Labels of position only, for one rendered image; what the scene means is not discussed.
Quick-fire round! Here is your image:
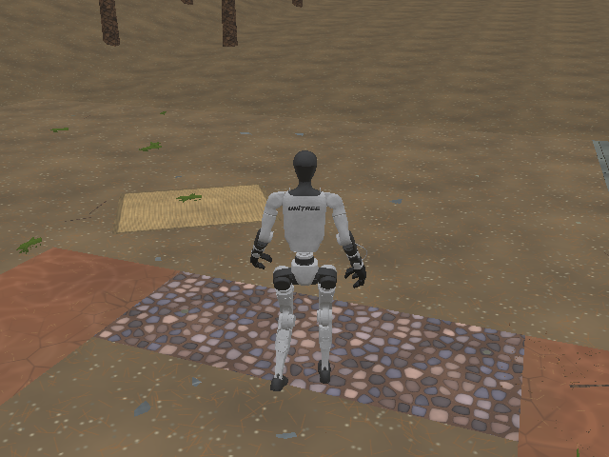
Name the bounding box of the robot left shin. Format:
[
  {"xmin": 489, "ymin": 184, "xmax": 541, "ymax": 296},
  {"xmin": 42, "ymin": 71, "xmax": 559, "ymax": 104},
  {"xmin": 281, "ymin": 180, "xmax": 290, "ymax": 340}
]
[{"xmin": 274, "ymin": 313, "xmax": 292, "ymax": 380}]

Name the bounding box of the robot right forearm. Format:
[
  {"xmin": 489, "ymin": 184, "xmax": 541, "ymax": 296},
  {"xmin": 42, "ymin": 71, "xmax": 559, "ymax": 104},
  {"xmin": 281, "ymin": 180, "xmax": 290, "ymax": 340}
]
[{"xmin": 343, "ymin": 231, "xmax": 363, "ymax": 269}]

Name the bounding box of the robot left hand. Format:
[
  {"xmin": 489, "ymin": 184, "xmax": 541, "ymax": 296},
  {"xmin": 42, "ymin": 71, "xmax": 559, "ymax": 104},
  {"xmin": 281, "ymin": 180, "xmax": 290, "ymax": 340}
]
[{"xmin": 250, "ymin": 253, "xmax": 272, "ymax": 269}]

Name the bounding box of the robot right hand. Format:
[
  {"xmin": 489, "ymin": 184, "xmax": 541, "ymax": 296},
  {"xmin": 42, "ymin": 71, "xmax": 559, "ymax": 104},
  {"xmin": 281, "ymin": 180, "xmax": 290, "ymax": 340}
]
[{"xmin": 344, "ymin": 265, "xmax": 366, "ymax": 288}]

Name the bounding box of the robot left forearm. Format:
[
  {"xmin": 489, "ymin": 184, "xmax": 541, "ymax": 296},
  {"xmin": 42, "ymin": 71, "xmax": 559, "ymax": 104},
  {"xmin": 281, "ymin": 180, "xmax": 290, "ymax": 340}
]
[{"xmin": 251, "ymin": 229, "xmax": 268, "ymax": 258}]

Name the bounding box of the robot left upper arm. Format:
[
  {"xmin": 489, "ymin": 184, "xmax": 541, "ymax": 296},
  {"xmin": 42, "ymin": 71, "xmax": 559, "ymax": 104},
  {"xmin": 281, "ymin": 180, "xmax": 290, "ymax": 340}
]
[{"xmin": 258, "ymin": 191, "xmax": 285, "ymax": 243}]

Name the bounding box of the robot right upper arm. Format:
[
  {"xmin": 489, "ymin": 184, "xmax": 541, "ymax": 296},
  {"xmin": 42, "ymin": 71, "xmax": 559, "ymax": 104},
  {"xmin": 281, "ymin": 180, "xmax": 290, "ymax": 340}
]
[{"xmin": 324, "ymin": 192, "xmax": 352, "ymax": 246}]

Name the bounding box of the right robot thigh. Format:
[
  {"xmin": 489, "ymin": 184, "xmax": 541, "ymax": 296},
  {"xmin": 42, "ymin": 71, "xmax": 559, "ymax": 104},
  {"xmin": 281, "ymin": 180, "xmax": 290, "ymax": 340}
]
[{"xmin": 317, "ymin": 265, "xmax": 337, "ymax": 327}]

